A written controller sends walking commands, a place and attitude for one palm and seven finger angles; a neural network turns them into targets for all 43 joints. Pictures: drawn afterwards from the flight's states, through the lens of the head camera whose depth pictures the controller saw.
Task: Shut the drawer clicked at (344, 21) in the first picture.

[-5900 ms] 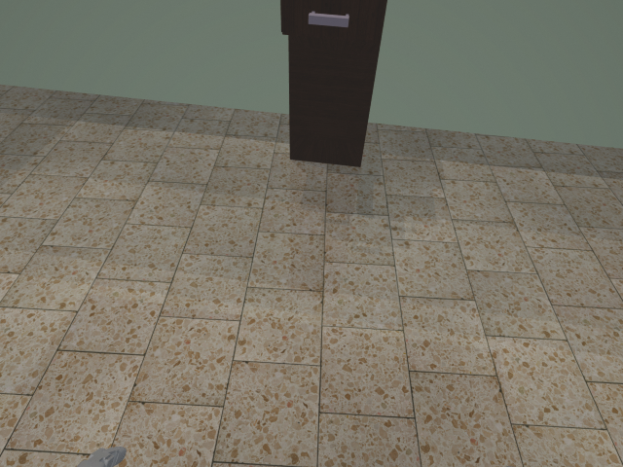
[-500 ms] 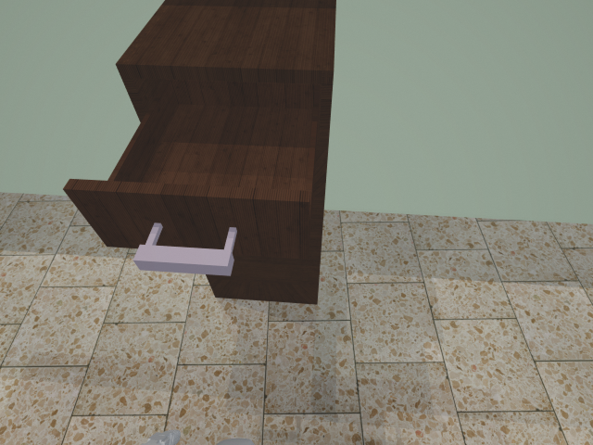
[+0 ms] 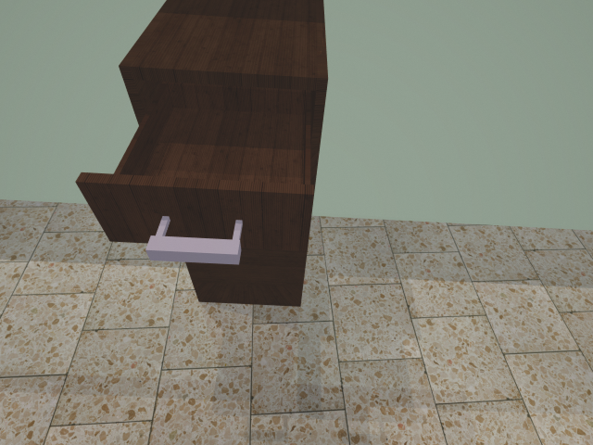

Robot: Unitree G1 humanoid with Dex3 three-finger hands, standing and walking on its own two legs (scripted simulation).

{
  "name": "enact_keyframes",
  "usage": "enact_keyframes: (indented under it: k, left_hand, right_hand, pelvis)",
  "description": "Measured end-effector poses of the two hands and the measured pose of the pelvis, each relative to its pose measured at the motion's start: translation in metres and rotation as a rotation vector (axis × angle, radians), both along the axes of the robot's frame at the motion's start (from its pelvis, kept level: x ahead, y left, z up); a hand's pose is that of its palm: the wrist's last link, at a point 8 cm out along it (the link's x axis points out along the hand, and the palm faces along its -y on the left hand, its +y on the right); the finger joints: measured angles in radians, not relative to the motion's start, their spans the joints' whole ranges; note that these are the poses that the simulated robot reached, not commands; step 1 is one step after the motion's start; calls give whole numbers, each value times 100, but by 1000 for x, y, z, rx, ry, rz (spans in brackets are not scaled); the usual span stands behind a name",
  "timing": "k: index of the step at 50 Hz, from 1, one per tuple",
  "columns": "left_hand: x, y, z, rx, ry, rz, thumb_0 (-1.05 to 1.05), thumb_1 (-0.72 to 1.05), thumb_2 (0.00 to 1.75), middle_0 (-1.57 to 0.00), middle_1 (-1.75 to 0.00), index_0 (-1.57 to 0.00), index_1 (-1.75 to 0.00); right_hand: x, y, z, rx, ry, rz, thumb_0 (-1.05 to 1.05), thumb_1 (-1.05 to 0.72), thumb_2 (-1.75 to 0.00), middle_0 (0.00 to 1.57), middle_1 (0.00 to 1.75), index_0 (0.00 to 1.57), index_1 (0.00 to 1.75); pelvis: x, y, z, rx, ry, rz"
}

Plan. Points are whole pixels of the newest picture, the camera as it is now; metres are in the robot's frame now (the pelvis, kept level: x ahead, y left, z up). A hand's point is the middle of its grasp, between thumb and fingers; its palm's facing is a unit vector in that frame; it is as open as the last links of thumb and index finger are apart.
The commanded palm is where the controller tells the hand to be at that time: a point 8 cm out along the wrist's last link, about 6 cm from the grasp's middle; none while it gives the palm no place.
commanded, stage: come to a stop and stand still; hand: left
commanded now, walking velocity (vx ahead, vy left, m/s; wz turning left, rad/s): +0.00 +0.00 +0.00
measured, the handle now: (198, 237) +0.39 +0.17 +0.04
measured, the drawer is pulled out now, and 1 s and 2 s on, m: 0.27 0.27 0.27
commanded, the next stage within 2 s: look again from close up in 0.48 s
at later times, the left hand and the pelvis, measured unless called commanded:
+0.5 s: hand out of the picture -0.02 +0.09 -0.19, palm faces +0.09 -0.98 -0.15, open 7.3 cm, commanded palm none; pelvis +0.00 -0.06 +0.00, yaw +2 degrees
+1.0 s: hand out of the picture -0.04 +0.16 -0.19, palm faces +0.04 -0.98 -0.17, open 7.4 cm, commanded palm none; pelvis -0.05 -0.01 -0.01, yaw +1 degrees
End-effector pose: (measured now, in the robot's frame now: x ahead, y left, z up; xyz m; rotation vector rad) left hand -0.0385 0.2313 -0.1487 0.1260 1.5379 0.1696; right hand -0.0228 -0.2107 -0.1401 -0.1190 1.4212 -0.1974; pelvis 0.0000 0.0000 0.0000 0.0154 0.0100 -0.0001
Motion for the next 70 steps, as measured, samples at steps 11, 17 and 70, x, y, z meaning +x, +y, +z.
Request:
enact_keyframes:
  k: [11, 17, 70]
  left_hand:
    - [39, -58, 6, 44, -138, -19, 2, 94, 90, -20, -30, -20, -30]
    - [34, -72, -3, 27, -151, 13, 2, 95, 90, -20, -30, -20, -30]
    - [-60, -35, -11, -61, -65, 27, 0, 91, 90, -20, -30, -20, -30]
  right_hand:
    - [-18, -47, -22, 58, 96, -12, 1, -91, -90, 20, 30, 20, 30]
    - [10, -60, -23, 34, 34, 30, 1, -91, -90, 19, 30, 20, 30]
    - [-37, -7, -10, 12, -3, 54, 1, -91, -90, 20, 30, 21, 30]
  pelvis:
    - [4, -47, -5, -2, -18, 24]
    - [3, -57, -9, -29, -37, 43]
    - [-38, -1, -9, -26, -36, 23]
